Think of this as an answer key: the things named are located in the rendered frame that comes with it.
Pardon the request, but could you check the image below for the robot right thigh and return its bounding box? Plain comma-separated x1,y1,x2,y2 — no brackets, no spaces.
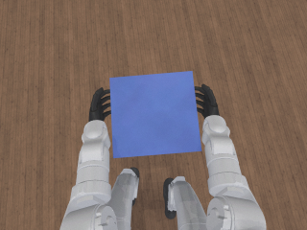
168,180,207,230

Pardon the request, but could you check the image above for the robot left upper arm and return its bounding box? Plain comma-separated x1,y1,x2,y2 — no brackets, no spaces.
60,203,118,230

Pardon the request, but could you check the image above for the robot left forearm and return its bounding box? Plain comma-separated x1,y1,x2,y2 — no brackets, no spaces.
59,120,111,230

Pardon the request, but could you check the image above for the robot right foot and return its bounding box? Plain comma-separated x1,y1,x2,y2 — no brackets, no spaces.
163,177,177,219

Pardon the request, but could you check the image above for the robot right hand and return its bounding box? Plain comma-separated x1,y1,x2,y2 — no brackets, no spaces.
194,84,220,119

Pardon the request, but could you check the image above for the carton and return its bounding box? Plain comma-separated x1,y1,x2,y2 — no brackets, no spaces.
109,71,202,158

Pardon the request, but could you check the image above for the robot left hand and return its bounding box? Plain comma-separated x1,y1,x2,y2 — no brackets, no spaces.
88,87,111,122

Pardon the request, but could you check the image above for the robot right forearm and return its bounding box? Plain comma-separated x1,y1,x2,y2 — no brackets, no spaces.
201,115,267,229

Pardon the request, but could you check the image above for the robot right upper arm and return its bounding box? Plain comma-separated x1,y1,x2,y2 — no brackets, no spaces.
205,195,266,230

